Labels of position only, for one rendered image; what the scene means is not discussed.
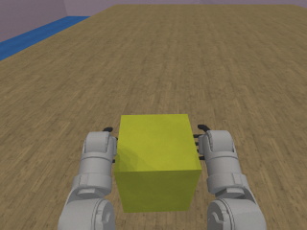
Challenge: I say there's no left robot hand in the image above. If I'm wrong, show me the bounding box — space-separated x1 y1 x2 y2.
103 126 118 163

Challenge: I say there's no left robot forearm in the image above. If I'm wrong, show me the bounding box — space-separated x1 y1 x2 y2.
58 131 117 230

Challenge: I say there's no left robot upper arm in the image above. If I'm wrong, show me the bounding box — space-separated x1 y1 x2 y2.
58 197 116 230

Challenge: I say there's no right robot hand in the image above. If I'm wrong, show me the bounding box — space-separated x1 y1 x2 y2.
193 125 211 160

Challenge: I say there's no carton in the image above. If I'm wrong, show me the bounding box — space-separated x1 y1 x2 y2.
113 114 202 213

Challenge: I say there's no right robot forearm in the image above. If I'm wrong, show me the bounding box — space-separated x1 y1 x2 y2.
198 130 267 230

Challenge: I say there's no right robot upper arm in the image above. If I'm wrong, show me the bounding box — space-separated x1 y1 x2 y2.
206 197 267 230

